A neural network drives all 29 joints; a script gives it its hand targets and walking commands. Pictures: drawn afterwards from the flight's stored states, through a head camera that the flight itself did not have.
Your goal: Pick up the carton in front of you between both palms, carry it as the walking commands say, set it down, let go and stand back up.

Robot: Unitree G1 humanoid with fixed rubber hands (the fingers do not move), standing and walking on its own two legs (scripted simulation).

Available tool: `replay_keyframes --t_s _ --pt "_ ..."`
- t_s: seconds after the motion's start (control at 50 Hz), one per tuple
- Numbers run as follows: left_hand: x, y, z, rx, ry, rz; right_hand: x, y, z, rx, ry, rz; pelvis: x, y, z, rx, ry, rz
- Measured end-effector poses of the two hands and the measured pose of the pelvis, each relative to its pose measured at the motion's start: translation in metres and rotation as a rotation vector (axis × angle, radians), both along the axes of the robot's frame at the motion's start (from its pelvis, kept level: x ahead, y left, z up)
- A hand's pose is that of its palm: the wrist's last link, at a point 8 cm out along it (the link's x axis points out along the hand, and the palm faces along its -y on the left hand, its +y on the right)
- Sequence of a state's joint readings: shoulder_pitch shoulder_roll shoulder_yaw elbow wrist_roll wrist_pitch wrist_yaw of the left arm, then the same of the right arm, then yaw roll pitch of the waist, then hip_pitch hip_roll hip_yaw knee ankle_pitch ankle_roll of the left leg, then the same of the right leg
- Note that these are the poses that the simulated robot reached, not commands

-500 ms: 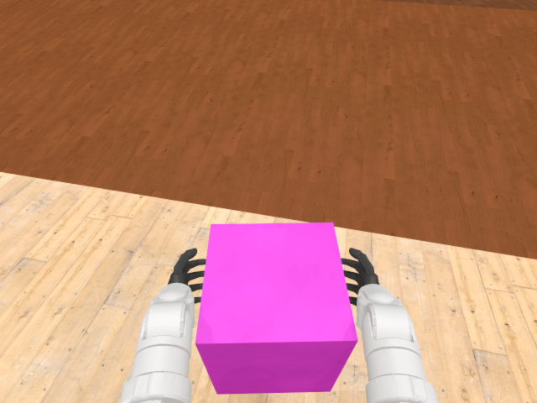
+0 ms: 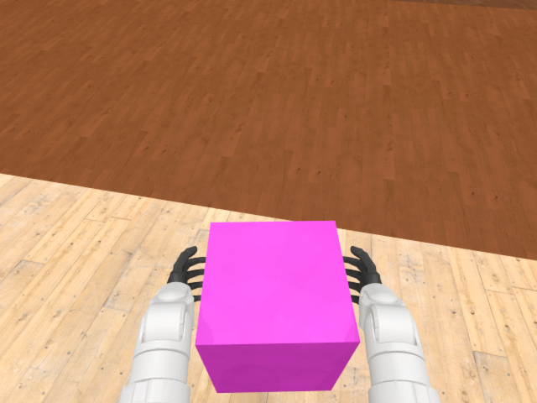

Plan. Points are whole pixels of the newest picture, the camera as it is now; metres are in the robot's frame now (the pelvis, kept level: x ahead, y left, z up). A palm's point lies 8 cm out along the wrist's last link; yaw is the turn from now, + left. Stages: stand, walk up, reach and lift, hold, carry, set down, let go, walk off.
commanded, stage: reach and lift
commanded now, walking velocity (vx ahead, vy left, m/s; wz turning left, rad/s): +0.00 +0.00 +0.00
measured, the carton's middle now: (273, 310) +0.30 +0.00 -0.05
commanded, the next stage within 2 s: hold in 0.28 s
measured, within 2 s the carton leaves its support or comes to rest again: neither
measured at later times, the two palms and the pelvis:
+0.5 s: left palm (176, 288) +0.28 +0.15 +0.05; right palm (375, 288) +0.29 -0.15 +0.06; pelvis +0.00 +0.00 +0.00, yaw +0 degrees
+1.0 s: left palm (175, 288) +0.28 +0.15 +0.05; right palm (374, 289) +0.28 -0.15 +0.05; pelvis -0.01 +0.00 +0.00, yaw +0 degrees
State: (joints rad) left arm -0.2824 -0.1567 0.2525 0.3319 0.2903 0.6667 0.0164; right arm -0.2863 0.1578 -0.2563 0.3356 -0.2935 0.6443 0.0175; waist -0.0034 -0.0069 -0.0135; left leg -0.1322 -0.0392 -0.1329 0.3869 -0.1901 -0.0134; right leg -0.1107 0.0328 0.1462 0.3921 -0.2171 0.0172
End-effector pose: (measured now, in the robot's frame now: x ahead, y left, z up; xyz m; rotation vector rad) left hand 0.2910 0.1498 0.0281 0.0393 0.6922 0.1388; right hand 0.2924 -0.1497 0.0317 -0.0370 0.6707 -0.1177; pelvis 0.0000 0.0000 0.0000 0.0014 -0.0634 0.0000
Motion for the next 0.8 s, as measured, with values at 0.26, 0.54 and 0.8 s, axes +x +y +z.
replay_keyframes --t_s 0.26,0.54,0.8 --pt "-0.002 -0.001 0.006 0.006 -0.001 -0.001 -0.001 -0.001 0.006 -0.004 0.0 0.006 0.004 -0.002 0.001 0.0 -0.016 0.002" --pt "-0.009 -0.001 0.022 0.001 -0.019 0.0 -0.009 -0.001 0.023 -0.001 -0.017 -0.001 -0.002 -0.002 0.002 0.0 -0.056 0.001" --pt "-0.01 0.0 0.022 -0.007 -0.02 0.005 -0.01 0.0 0.022 0.008 -0.017 -0.011 -0.01 0.0 0.001 0.0 -0.059 -0.001"
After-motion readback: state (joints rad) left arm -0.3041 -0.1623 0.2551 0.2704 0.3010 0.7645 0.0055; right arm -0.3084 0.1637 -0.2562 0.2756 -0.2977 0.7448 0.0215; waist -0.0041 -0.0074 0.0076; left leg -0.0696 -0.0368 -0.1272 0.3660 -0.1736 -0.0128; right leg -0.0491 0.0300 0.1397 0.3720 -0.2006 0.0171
